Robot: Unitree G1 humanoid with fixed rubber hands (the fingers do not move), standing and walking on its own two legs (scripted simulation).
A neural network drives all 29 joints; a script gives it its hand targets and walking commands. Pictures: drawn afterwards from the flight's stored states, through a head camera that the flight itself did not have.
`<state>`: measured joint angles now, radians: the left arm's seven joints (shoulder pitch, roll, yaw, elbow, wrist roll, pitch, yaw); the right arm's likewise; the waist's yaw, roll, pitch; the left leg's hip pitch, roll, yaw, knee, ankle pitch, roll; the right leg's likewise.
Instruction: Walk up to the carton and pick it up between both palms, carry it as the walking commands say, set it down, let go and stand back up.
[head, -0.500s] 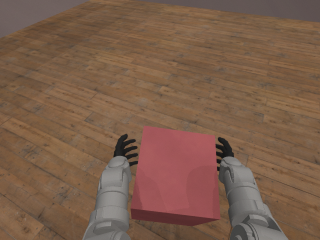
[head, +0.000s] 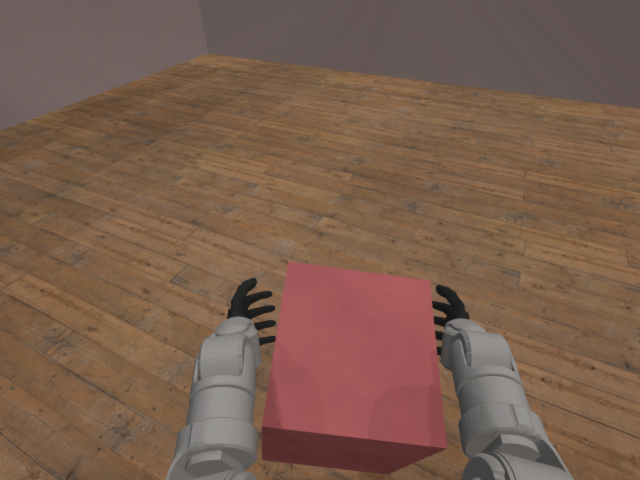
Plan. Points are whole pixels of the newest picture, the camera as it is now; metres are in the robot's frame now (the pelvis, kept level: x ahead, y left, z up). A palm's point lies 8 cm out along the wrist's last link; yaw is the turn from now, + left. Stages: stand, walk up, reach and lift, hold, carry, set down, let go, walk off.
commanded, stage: reach and lift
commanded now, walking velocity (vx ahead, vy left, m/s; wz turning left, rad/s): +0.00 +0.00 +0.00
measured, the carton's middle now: (341, 375) +0.30 +0.01 -0.04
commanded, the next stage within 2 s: hold in 1.02 s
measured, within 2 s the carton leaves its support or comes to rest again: neither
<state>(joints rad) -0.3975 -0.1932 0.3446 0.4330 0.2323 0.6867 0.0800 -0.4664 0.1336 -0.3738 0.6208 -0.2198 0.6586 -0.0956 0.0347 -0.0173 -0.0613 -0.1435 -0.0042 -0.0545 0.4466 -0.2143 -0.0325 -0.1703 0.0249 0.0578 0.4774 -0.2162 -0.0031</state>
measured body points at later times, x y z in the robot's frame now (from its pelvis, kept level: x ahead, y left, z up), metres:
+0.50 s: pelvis +0.00 +0.00 +0.00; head -0.06 +0.00 +0.45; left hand +0.31 +0.14 +0.05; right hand +0.32 -0.15 +0.03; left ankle +0.02 +0.14 -0.74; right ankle +0.03 -0.11 -0.74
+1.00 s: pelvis -0.01 +0.00 +0.00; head -0.07 +0.00 +0.45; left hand +0.30 +0.14 +0.05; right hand +0.30 -0.15 +0.03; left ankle +0.02 +0.14 -0.74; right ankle +0.03 -0.11 -0.74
